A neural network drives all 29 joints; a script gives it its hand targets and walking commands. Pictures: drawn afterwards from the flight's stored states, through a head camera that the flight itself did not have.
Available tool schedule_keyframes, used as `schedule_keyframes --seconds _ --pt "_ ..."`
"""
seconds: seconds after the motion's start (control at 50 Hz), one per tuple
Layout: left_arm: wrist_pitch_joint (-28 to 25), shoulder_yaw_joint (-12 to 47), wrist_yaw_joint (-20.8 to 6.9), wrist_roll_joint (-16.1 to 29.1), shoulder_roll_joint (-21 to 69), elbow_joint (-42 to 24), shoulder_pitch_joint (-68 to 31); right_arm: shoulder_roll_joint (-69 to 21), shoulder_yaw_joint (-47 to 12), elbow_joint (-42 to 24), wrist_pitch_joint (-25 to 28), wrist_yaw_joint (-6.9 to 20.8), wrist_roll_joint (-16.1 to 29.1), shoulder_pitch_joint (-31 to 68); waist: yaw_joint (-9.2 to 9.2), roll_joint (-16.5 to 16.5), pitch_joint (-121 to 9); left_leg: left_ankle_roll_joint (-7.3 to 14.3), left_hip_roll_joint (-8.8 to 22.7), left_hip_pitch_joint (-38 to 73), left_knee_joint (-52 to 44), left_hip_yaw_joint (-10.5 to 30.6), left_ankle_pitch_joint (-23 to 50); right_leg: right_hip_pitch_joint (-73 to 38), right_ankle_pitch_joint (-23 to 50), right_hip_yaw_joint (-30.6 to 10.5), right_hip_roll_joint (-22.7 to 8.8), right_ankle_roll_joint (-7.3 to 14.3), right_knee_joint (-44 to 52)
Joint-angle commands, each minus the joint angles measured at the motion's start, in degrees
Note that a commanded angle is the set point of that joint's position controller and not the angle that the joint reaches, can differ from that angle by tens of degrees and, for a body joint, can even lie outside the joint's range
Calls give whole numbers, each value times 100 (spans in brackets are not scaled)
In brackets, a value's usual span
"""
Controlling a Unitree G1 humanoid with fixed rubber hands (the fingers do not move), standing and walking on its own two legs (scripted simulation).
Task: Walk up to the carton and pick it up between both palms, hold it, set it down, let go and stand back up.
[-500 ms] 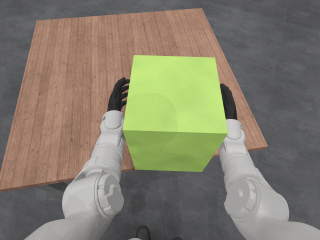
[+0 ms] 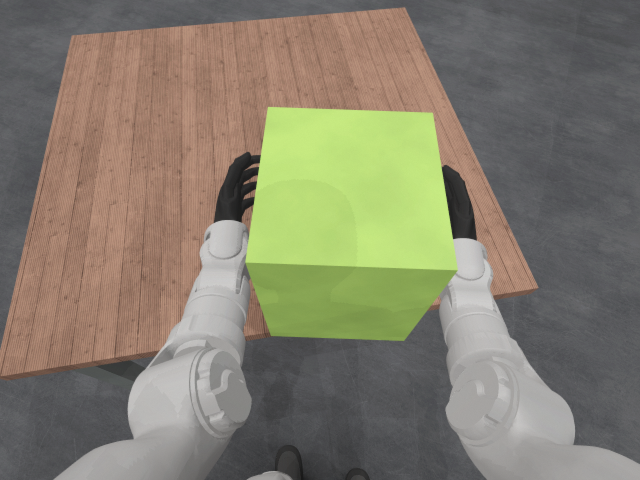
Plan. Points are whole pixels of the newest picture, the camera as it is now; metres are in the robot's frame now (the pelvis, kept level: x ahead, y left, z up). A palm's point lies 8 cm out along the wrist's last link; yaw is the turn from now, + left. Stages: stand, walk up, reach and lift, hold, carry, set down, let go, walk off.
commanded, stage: set down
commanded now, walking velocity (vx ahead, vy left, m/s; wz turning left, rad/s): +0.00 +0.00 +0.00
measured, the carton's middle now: (343, 236) +0.40 +0.00 +0.00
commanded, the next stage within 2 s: none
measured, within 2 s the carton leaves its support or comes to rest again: neither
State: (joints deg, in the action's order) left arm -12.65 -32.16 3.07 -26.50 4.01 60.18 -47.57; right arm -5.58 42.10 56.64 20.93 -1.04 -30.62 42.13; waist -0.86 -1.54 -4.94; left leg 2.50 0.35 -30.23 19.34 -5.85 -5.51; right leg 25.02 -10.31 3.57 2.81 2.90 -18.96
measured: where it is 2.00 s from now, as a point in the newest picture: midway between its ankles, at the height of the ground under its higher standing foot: outside the picture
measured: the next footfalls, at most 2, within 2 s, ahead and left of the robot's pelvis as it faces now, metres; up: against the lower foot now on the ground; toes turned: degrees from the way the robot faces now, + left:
none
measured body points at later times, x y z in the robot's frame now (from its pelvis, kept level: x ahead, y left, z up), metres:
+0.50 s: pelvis +0.00 +0.00 +0.00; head +0.10 +0.02 +0.44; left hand +0.43 +0.14 +0.02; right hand +0.42 -0.15 +0.02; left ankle +0.03 +0.09 -0.74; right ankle -0.03 -0.08 -0.74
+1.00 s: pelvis +0.00 +0.01 -0.03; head +0.11 +0.01 +0.41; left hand +0.46 +0.18 +0.01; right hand +0.46 -0.17 +0.00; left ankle +0.03 +0.09 -0.74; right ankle -0.03 -0.08 -0.74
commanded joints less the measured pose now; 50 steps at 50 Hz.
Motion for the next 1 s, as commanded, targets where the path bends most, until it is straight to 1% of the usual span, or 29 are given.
schedule_keyframes --seconds 0.0,0.28,0.36,0.42,0.46,0.48,0.5,0.54,0.58,0.64,0.68,0.76,0.8,0.84,0.9,0.94,0.98 --pt "-181 1014 -328 -249 2421 -163 -2724 -2791 -1404 106 215 657 -367 3253 32 10 -3496 -37 380 2064 181 153 1301 -1101 2007 1 -439 -311 -66" --pt "-144 813 -332 -431 2292 -266 -2499 -2674 -1161 77 118 711 -495 2980 51 7 -3185 -19 378 2165 188 156 1232 -882 1572 19 -417 -311 -7" --pt "-145 736 -280 -451 2049 -313 -2465 -2399 -1054 30 46 701 -531 2880 31 12 -3221 -44 389 2320 224 122 1362 -796 1501 19 -396 -315 19" --pt "-182 601 -154 -408 1468 -326 -2395 -1802 -993 22 -11 593 -408 2725 13 -14 -3276 -46 386 2306 256 81 1479 -746 1509 -31 -378 -327 0" --pt "-228 471 -18 -320 818 -363 -2331 -1113 -984 20 -45 439 -175 2587 -5 -39 -3315 -27 377 2220 280 52 1561 -762 1554 -99 -372 -341 -34" --pt "-255 384 79 -222 351 -417 -2313 -588 -987 47 -53 317 61 2505 -9 -48 -3361 -13 370 2146 301 40 1611 -800 1615 -153 -371 -348 -76" --pt "-289 346 192 -57 -124 -485 -2355 -59 -1060 66 -62 170 402 2490 -17 -34 -3446 -2 365 2010 339 37 1657 -845 1689 -221 -365 -342 -134" --pt "-389 706 388 482 -612 -398 -2580 330 -1563 48 -128 -84 1132 2708 -66 143 -3715 -17 346 1530 493 68 1605 -944 1969 -361 -324 -300 -291" --pt "-524 1069 528 1020 -932 -194 -2882 530 -2037 77 -200 -263 1707 2956 -85 300 -4187 -73 322 1247 709 116 1468 -798 2094 -417 -287 -297 -466" --pt "-686 1433 636 1545 -1277 141 -3176 912 -2505 73 -260 -409 2320 3197 -121 470 -5023 -149 278 1260 1117 264 1608 -462 2301 -407 -265 -326 -720" --pt "-761 1617 652 1817 -1447 371 -3310 1229 -2713 72 -242 -475 2646 3334 -150 526 -5455 -249 279 1523 1447 373 2047 -107 2484 -349 -216 -337 -867" --pt "-863 1915 606 2270 -1667 815 -3453 1822 -2953 257 -117 -517 3083 3525 -156 558 -5946 -447 364 2352 2079 582 3214 987 2411 -193 -66 -237 -957" --pt "-891 2034 553 2433 -1743 998 -3460 2089 -3014 448 -36 -502 3213 3579 -125 546 -5984 -517 411 2637 2271 647 3607 1376 2368 -148 -7 -173 -958" --pt "-914 2131 475 2576 -1839 1173 -3447 2337 -3086 662 44 -478 3339 3630 -61 497 -5925 -567 422 2698 2361 683 3766 1496 2546 -113 20 -192 -1024" --pt "-960 2289 351 2802 -1980 1334 -3446 2637 -3215 949 159 -441 3519 3703 57 391 -5835 -609 395 2596 2392 704 3752 1483 2973 -77 9 -327 -1142" --pt "-993 2420 292 2980 -2059 1256 -3484 2795 -3324 966 202 -413 3660 3779 124 334 -5926 -623 374 2565 2384 710 3703 1460 3196 -57 -4 -409 -1178" --pt "-1004 2556 252 3172 -2141 1038 -3546 2921 -3466 823 189 -380 3842 3873 166 293 -6099 -634 357 2564 2351 705 3632 1387 3354 -44 -9 -467 -1191"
